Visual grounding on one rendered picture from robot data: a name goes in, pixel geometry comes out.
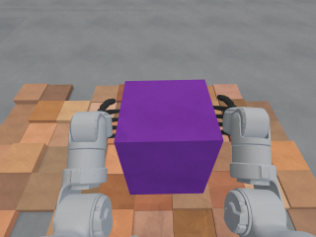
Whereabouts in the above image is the right robot hand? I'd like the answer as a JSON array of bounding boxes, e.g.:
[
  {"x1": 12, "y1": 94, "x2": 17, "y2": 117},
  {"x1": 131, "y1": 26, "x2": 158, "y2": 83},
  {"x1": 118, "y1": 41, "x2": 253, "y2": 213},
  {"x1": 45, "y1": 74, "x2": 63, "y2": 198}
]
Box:
[{"x1": 213, "y1": 95, "x2": 237, "y2": 136}]

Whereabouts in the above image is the left robot forearm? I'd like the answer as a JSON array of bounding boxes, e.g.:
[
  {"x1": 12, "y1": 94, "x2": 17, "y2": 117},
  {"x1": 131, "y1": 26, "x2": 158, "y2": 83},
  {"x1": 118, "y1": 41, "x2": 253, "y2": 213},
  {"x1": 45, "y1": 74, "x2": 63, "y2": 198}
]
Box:
[{"x1": 52, "y1": 111, "x2": 113, "y2": 231}]

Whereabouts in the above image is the right robot forearm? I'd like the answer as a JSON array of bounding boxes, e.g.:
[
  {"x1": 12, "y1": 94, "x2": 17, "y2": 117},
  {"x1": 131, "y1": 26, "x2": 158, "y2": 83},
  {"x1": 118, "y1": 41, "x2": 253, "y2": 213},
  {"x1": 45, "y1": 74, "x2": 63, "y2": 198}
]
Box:
[{"x1": 222, "y1": 107, "x2": 287, "y2": 224}]

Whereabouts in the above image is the robot left upper arm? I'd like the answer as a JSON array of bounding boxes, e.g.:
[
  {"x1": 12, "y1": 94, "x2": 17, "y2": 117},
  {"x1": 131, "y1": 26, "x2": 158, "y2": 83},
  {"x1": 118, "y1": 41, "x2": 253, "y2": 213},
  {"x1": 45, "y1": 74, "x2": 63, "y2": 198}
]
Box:
[{"x1": 40, "y1": 193, "x2": 114, "y2": 237}]

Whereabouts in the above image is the robot right upper arm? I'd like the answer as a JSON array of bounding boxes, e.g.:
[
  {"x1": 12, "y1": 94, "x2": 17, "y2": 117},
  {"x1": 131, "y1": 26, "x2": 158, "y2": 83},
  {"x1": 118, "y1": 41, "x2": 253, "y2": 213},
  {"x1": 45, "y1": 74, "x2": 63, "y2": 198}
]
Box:
[{"x1": 223, "y1": 188, "x2": 316, "y2": 237}]

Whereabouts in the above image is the carton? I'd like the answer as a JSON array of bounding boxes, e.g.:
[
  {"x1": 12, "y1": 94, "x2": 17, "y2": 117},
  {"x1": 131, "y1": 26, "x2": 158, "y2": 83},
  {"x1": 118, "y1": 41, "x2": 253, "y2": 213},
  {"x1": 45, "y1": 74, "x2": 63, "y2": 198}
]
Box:
[{"x1": 114, "y1": 79, "x2": 224, "y2": 195}]

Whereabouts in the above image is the left robot hand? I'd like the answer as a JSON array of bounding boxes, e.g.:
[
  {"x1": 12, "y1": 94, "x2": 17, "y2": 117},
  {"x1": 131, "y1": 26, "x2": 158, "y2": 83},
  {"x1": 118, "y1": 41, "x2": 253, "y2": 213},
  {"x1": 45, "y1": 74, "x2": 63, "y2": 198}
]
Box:
[{"x1": 97, "y1": 99, "x2": 120, "y2": 138}]

